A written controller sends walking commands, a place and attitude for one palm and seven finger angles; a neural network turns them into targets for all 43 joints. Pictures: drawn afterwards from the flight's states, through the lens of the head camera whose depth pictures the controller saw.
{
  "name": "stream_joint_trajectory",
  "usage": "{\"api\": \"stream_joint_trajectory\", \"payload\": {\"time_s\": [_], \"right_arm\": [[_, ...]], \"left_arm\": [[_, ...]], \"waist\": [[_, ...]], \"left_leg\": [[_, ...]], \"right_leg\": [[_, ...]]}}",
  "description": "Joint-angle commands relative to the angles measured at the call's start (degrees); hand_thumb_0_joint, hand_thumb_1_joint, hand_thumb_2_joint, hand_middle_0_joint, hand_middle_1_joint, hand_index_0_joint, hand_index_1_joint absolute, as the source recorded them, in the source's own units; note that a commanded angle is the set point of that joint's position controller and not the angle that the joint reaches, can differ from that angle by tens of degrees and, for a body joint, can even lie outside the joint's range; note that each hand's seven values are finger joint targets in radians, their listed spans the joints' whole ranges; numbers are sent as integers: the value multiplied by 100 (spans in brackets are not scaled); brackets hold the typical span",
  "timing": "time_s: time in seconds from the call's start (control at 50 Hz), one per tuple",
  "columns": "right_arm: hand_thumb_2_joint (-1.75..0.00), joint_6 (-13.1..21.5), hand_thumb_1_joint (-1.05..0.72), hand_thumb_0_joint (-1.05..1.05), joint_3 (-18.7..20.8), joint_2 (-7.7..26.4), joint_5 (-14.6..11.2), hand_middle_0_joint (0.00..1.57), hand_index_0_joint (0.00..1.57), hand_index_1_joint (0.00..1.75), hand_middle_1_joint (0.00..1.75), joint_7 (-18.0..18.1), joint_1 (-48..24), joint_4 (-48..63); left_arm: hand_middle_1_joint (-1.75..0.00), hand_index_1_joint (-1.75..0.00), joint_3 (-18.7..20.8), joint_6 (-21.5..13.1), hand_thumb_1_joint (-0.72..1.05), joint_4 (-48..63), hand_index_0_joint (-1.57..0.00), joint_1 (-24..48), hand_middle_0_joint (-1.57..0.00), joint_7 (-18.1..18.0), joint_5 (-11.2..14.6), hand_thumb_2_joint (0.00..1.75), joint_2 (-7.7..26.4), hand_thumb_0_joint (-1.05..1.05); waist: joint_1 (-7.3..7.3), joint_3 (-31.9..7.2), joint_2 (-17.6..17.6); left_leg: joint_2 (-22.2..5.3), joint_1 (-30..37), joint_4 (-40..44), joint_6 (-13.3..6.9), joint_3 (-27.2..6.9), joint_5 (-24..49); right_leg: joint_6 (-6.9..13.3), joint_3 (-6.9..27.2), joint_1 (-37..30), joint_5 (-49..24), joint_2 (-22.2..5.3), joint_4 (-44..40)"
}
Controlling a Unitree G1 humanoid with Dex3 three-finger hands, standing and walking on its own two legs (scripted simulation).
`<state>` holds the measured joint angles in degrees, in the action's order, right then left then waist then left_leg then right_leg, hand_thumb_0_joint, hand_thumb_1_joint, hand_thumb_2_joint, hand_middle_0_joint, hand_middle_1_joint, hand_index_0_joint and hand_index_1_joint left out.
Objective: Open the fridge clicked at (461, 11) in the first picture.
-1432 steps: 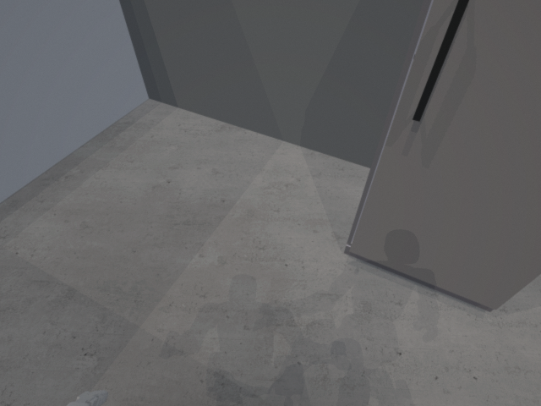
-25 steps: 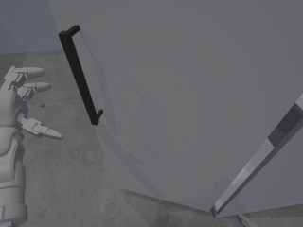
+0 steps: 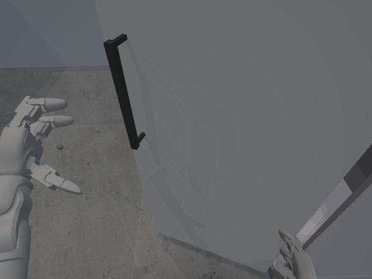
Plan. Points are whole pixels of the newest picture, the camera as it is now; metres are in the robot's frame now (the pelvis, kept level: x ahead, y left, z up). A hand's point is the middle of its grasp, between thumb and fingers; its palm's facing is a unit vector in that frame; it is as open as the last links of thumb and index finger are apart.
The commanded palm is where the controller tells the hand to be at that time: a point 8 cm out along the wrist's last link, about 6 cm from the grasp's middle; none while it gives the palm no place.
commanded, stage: draw the hand back to the body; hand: left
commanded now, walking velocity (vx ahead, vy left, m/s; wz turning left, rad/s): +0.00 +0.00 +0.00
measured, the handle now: (129, 100) +0.45 +0.20 +0.17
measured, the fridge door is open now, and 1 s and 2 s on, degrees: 68 68 68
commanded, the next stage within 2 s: step back with the hand held close in 1.60 s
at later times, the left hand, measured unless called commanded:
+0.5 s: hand (52, 168) +0.23 +0.26 +0.18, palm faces +0.07 -0.99 -0.10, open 14.6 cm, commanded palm +0.20 +0.31 +0.19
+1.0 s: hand (41, 167) +0.23 +0.28 +0.18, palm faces +0.47 -0.81 -0.35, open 11.0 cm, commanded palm +0.17 +0.31 +0.19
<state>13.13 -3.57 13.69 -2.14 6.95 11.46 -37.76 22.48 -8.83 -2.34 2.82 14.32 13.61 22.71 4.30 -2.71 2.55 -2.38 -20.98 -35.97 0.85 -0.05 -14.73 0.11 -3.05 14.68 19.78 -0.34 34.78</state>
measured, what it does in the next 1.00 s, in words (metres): stands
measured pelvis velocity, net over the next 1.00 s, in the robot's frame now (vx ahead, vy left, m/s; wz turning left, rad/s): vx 0.02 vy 0.01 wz -0.02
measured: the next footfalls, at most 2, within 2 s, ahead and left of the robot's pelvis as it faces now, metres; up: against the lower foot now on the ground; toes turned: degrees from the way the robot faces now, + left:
none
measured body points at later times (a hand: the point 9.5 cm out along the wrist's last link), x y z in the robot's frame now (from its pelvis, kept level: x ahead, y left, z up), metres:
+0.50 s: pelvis +0.01 +0.00 +0.00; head -0.03 -0.02 +0.45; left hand +0.22 +0.31 +0.19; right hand +0.21 -0.21 -0.05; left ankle +0.05 +0.13 -0.73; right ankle -0.01 -0.12 -0.73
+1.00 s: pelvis +0.02 +0.01 +0.01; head -0.01 +0.00 +0.46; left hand +0.20 +0.32 +0.20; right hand +0.19 -0.21 -0.08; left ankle +0.05 +0.13 -0.73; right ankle -0.01 -0.12 -0.73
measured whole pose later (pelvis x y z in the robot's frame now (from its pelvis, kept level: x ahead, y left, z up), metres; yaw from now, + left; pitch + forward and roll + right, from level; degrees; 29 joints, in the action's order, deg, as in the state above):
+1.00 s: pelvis +0.02 +0.01 +0.01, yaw -1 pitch -4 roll +0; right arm 10.7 -2.2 12.5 0.1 5.6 12.8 -40.1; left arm 19.6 -5.6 18.4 -19.6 -6.8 4.1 20.7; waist 4.4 0.3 2.8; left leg -1.0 -11.2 -29.5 -0.2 1.9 -14.0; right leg -1.1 -1.4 5.4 18.4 -1.7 28.1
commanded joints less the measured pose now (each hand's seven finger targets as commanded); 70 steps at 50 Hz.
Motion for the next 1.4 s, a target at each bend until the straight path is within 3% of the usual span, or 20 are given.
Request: {"api": "stream_joint_trajectory", "payload": {"time_s": [0.0,0.02,0.08,0.12,0.24,0.36,0.44,0.5,0.52,0.54,0.58,0.62,0.7,0.82,0.92,1.08,1.16,1.2,1.34,1.38], "right_arm": [[-90,364,-90,0,299,692,-9,20,20,30,30,124,-566,792],[-90,402,-90,0,247,826,-137,20,20,30,30,197,-639,783],[-90,501,-90,0,189,831,-215,20,20,30,30,301,-792,979],[-90,605,-90,0,106,769,-247,20,20,30,30,245,-828,1083],[-90,797,-90,0,176,776,-212,20,20,30,30,35,-698,1084],[-90,857,-90,0,207,780,-239,20,20,30,30,9,-715,1165],[-90,883,-90,0,182,788,-195,20,20,30,30,86,-738,1089],[-90,932,-90,0,147,753,-200,20,20,30,30,115,-736,1059],[-90,870,-90,0,206,633,99,20,20,30,30,-13,-705,949],[-90,856,-90,0,240,669,126,20,20,30,30,-29,-694,821],[-90,661,-90,0,280,619,119,20,20,30,30,-79,-630,764],[-90,536,-90,0,312,602,142,20,20,30,30,-107,-647,793],[-90,388,-90,0,360,618,213,20,20,30,30,-67,-679,767],[-90,217,-90,0,384,541,225,20,20,30,30,-48,-768,756],[-90,95,-90,0,410,539,224,20,20,30,30,-71,-763,784],[-90,-43,-90,0,469,521,235,20,20,30,30,-109,-725,903],[-90,-86,-90,0,466,548,246,20,20,30,30,-107,-700,915],[-90,-97,-90,0,458,530,250,20,20,30,30,-108,-685,933],[-90,-161,-90,0,478,534,256,20,20,30,30,-40,-741,917],[-90,-148,-90,0,460,498,265,20,20,30,30,-54,-733,931]], "left_arm": [[-115,-115,428,-260,-55,1220,-25,1824,-25,-16,129,20,1395,0],[-115,-115,546,422,-55,348,-25,1460,-25,377,563,20,1548,0],[-115,-115,926,1226,-55,1116,-25,1740,-25,901,747,20,2106,0],[-115,-115,879,1593,-55,1350,-25,1638,-25,1164,882,20,2062,0],[-115,-115,1112,1535,-55,1610,-25,666,-25,1029,1078,20,1743,0],[-115,-115,761,1855,-55,2204,-25,294,-25,885,912,20,1463,0],[-111,-111,1036,1763,-48,2472,-25,418,-25,776,930,24,1747,0],[-104,-104,951,1657,-37,2548,-24,485,-24,759,922,29,1657,0],[-102,-102,882,946,-33,3431,-24,858,-24,-449,-170,31,1936,0],[-100,-100,656,807,-30,2932,-24,160,-24,-959,-244,32,1393,0],[-96,-96,303,600,-22,2663,-24,-638,-24,-1476,-488,36,888,0],[-92,-92,198,360,-15,3047,-24,-703,-24,-1764,-654,39,874,0],[-83,-83,407,105,-1,3276,-23,-676,-23,-2106,-871,46,1156,0],[-70,-70,270,-1,21,3347,-22,-1142,-22,-2203,-949,57,947,0],[-60,-60,326,8,39,3176,-22,-1550,-22,-2186,-943,65,896,0],[-43,-43,414,27,68,3509,-21,-2139,-21,-2148,-945,80,915,0],[-34,-34,515,63,83,3677,-20,-2199,-20,-2161,-976,87,1021,0],[-30,-30,502,85,90,3670,-20,-2282,-20,-2162,-967,90,979,0],[-30,-30,351,173,90,3557,-20,-2137,-20,-2166,-975,90,876,0],[-30,-30,313,160,90,3739,-20,-2028,-20,-2174,-992,90,865,0]], "waist": [[-203,-696,98],[-139,-938,186],[-3,-1204,226],[-10,-1084,224],[47,-773,-48],[6,-607,232],[-7,-536,3],[-25,-578,421],[65,5,232],[-38,234,-85],[-55,148,-82],[-37,-232,406],[0,-528,206],[3,-238,254],[27,12,-13],[66,-169,-38],[81,-214,220],[77,-120,64],[40,11,-41],[35,-75,216]], "left_leg": [[192,877,542,-230,-22,231],[161,936,704,-240,-35,21],[183,1143,681,-310,-55,668],[225,1269,688,-335,-110,799],[191,1270,619,-286,-134,934],[174,1239,633,-294,-124,731],[163,1237,619,-302,-181,551],[164,1317,672,-266,-227,400],[147,935,654,-246,-205,392],[57,860,625,-217,-167,205],[20,944,687,-214,-121,-69],[31,1130,815,-221,-105,-113],[32,1357,892,-280,-89,240],[1,1461,1113,-251,-92,492],[-16,1459,1221,-255,-56,610],[-36,1630,1169,-272,36,1134],[-15,1748,1130,-272,66,1346],[-16,1722,1130,-261,54,1373],[-20,1758,1128,-302,78,1149],[-17,1806,1117,-285,57,1261]], "right_leg": [[22,151,575,-602,57,-788],[38,217,224,-587,-18,-898],[3,200,-149,-1302,-72,-909],[-3,138,-82,-1464,-47,-903],[0,55,62,-1538,27,-893],[-6,20,277,-1249,-29,-835],[-14,52,350,-944,0,-950],[16,18,363,-754,-10,-901],[56,150,522,-669,-62,-1263],[85,112,689,-524,-127,-1343],[56,130,544,-339,-195,-1268],[79,154,265,-403,-231,-1101],[105,152,7,-667,-229,-1110],[108,103,-179,-848,-200,-1143],[85,85,-255,-951,-179,-1239],[80,112,-493,-1466,-201,-1292],[93,127,-487,-1671,-196,-1350],[86,102,-462,-1697,-181,-1338],[63,115,-397,-1485,-200,-1457],[80,115,-444,-1571,-213,-1402]]}}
